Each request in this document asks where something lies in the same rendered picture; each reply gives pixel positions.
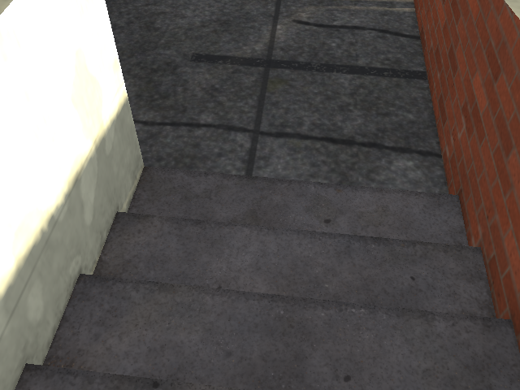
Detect stairs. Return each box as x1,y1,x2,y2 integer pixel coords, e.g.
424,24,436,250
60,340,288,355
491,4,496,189
15,167,520,390

